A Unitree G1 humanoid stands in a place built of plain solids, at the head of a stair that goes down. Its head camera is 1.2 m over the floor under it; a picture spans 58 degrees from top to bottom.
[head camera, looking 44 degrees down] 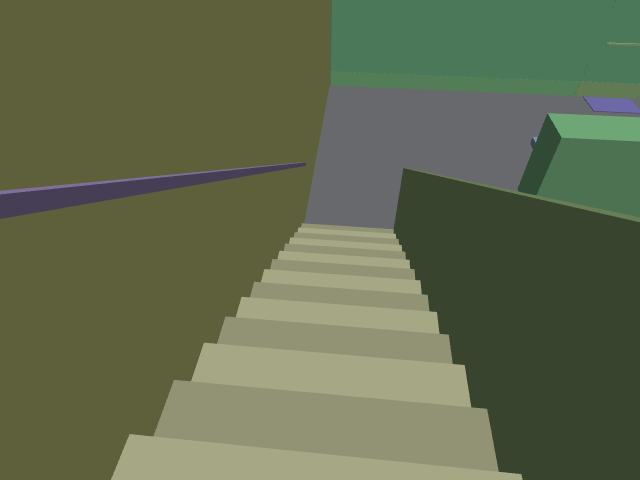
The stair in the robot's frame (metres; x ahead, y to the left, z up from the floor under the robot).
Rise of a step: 0.19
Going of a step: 0.29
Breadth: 1.20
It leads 6 degrees to the right of straight ahead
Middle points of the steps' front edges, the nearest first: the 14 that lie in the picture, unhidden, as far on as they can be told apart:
0.50 0.00 -0.19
0.78 -0.03 -0.37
1.07 -0.05 -0.56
1.35 -0.08 -0.74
1.64 -0.11 -0.93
1.92 -0.14 -1.12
2.21 -0.16 -1.30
2.49 -0.19 -1.49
2.78 -0.22 -1.67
3.06 -0.25 -1.86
3.35 -0.28 -2.05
3.63 -0.30 -2.23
3.92 -0.33 -2.42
4.20 -0.36 -2.60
